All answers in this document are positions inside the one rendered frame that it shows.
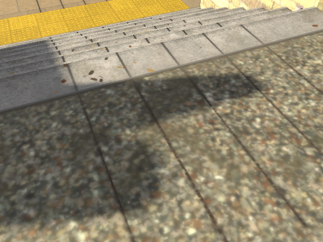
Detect stairs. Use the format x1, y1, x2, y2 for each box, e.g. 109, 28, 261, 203
0, 8, 292, 76

